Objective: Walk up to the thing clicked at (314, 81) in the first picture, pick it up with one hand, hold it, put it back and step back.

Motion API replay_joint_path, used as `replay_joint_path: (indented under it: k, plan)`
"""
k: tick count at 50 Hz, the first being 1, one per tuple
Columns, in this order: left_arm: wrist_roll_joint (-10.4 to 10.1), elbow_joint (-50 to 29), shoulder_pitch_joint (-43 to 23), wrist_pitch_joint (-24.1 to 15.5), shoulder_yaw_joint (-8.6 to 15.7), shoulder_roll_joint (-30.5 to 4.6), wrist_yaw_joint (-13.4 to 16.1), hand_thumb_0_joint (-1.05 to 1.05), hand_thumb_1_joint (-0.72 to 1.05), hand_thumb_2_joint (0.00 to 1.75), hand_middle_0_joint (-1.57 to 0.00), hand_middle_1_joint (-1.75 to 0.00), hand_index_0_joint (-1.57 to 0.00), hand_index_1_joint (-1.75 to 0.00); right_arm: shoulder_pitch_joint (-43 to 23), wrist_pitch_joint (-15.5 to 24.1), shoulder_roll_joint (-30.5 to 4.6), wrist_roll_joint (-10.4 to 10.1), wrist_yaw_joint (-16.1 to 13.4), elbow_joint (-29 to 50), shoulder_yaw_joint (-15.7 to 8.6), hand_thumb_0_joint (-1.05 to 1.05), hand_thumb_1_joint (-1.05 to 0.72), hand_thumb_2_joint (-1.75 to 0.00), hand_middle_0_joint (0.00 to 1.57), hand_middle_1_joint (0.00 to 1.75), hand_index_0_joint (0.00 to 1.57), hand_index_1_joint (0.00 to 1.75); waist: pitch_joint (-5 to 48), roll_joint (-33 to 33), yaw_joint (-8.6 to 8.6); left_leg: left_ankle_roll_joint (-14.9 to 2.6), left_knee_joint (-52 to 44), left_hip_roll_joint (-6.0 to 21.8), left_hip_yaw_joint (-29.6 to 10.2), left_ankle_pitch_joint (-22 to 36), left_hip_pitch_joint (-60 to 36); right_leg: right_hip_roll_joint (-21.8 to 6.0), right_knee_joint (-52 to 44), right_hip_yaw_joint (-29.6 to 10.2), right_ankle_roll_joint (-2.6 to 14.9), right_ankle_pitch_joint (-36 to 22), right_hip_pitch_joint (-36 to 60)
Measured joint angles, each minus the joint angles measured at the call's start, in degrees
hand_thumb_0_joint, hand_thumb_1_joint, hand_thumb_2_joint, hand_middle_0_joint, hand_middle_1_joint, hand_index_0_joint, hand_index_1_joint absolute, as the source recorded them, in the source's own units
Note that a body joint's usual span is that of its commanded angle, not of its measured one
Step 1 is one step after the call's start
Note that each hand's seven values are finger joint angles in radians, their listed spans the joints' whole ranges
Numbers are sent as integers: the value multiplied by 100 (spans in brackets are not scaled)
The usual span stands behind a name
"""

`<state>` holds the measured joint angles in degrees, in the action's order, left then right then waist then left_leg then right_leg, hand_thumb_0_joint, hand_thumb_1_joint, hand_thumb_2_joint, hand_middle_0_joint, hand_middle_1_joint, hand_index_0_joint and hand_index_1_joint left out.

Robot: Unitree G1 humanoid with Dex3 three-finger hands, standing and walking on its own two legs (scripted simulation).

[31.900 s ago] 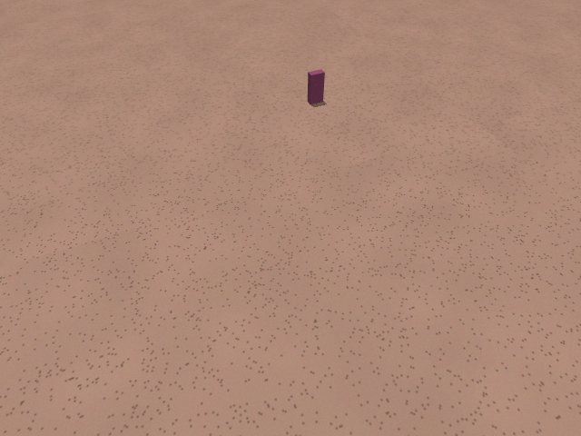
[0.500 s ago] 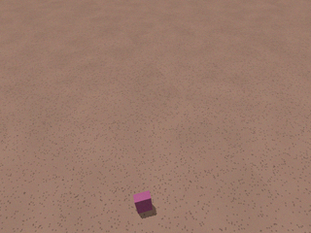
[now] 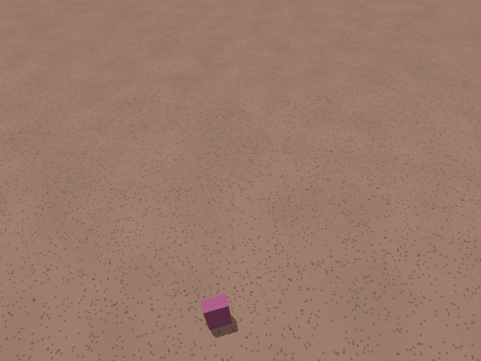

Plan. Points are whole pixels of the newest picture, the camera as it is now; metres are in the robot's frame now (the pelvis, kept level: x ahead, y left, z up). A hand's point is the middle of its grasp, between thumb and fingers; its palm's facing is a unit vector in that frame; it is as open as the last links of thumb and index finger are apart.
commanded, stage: stand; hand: left
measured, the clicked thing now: (217, 313) +0.42 +0.14 -0.68
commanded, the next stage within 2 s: step back in 0.94 s
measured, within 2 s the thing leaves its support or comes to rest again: neither
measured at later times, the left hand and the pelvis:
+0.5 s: hand out of the picture +0.08 +0.25 -0.16, palm faces -0.01 -0.94 -0.35, open 7.4 cm; pelvis +0.01 +0.00 +0.00, yaw -1 degrees
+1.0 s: hand out of the picture +0.10 +0.25 -0.16, palm faces +0.00 -0.94 -0.35, open 7.4 cm; pelvis +0.02 +0.00 +0.00, yaw -1 degrees
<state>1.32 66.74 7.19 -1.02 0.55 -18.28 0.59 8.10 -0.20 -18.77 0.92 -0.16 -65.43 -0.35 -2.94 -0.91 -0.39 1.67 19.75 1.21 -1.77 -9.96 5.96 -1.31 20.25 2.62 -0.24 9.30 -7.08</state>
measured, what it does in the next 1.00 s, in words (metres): stands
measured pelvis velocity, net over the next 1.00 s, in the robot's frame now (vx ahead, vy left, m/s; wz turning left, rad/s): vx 0.02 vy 0.00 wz -0.01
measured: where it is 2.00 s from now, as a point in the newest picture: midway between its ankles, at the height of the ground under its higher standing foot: outside the picture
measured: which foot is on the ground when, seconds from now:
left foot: down 0.00-1.00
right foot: down 0.00-1.00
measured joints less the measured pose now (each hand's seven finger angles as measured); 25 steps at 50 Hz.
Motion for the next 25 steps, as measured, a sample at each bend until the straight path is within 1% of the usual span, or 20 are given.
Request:
replay_joint_path:
  k: [25]
  plan:
    - [-44,46,-62,6,32,-54,-35,1,90,90,-21,-30,-20,-30,-26,47,-22,-8,6,-23,51,1,-90,-90,20,30,20,30,-1,12,19,10,-158,26,53,-26,-64,26,-113,-47,6,27,22]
